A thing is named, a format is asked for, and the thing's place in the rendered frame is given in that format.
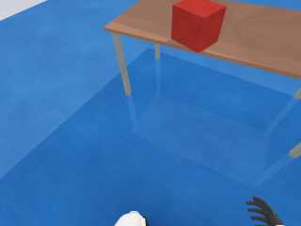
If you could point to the left robot thigh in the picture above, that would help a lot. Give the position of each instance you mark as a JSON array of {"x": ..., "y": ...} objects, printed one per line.
[{"x": 131, "y": 219}]

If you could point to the robot right hand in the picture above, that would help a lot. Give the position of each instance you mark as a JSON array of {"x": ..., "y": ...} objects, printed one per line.
[{"x": 270, "y": 217}]

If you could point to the carton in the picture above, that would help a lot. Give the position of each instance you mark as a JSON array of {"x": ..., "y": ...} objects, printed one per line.
[{"x": 196, "y": 24}]

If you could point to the table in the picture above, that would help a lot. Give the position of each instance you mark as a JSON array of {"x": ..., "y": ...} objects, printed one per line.
[{"x": 260, "y": 37}]

